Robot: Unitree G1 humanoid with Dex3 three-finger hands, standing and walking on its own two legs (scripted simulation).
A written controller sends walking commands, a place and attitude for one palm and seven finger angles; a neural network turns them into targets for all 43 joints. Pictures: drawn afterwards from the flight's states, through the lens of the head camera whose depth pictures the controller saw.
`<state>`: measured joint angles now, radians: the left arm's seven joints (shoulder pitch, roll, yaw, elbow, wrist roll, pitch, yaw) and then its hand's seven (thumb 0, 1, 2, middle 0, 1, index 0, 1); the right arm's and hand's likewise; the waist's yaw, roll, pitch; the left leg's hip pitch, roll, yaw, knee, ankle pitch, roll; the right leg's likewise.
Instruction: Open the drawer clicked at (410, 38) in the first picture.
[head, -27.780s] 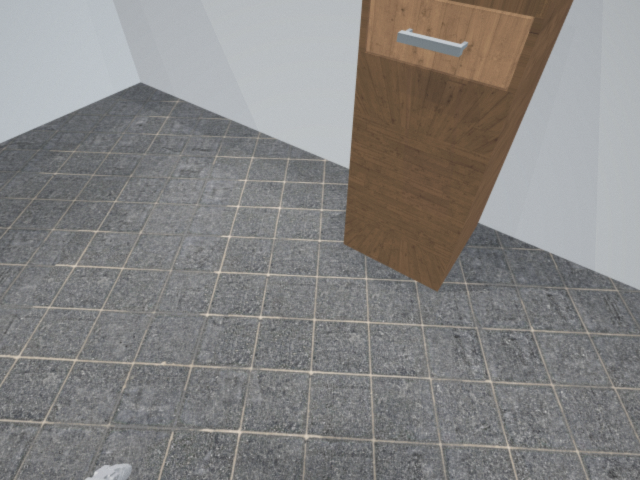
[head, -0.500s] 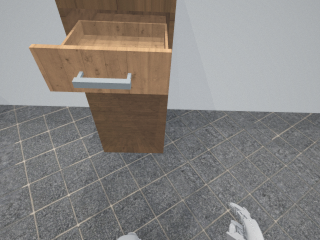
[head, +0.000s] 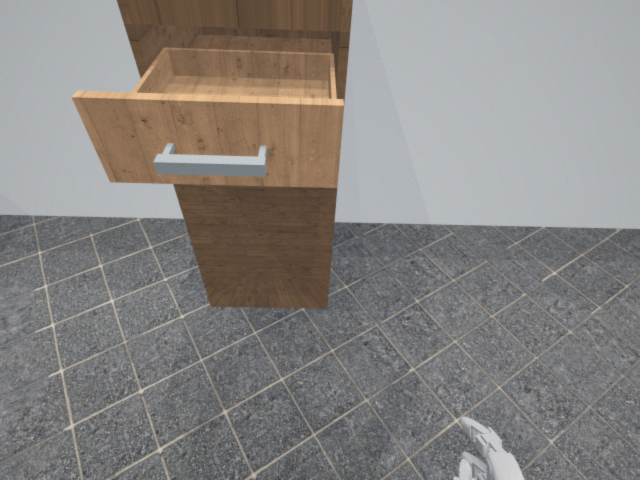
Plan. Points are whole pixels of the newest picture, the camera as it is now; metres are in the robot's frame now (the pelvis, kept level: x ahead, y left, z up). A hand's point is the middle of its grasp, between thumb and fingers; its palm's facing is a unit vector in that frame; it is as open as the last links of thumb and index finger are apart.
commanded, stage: stop stepping back and stand still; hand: left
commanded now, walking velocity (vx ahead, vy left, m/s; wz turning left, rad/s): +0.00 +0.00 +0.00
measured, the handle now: (214, 157) +0.54 +0.18 +0.13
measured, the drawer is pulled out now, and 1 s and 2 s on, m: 0.29 0.29 0.29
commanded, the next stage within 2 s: let the arm hang, fingers relaxed in 0.04 s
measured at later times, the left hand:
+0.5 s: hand out of the picture -0.03 +0.17 -0.17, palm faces +0.13 -0.97 -0.21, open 6.7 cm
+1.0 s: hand out of the picture -0.05 +0.17 -0.15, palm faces +0.08 -0.96 -0.27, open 7.4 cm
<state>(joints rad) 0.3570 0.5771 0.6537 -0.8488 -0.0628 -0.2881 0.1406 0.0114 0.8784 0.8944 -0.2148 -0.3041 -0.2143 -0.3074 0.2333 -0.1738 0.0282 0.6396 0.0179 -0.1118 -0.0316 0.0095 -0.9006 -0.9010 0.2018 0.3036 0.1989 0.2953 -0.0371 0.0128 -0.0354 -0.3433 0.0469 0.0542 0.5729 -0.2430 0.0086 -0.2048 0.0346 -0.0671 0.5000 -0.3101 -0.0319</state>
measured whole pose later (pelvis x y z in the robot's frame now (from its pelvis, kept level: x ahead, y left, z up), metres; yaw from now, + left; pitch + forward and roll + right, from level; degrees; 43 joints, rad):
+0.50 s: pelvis -0.05 -0.02 -0.01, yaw +5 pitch -1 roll -2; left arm 0.31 0.16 0.05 0.87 0.02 0.06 0.03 -0.06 1.05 0.89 -0.21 -0.30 -0.21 -0.30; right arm 0.30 -0.24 -0.03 0.96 -0.03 0.05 -0.01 0.01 -0.91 -0.90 0.20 0.30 0.19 0.29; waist -0.02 0.02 0.07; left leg -0.37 0.00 -0.01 0.77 -0.41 0.01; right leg -0.30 0.06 -0.06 0.60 -0.28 -0.06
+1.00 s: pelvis -0.06 -0.03 +0.01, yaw +3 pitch -2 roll +1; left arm 0.24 0.16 0.02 1.12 0.01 0.00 0.02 0.01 0.91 0.89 -0.20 -0.30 -0.20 -0.30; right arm 0.28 -0.19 -0.02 1.09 -0.02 0.01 -0.02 0.01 -0.92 -0.90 0.20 0.30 0.20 0.29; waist -0.02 0.07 0.01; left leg -0.18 -0.01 0.04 0.41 -0.19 0.02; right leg -0.22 0.04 -0.03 0.42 -0.17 -0.06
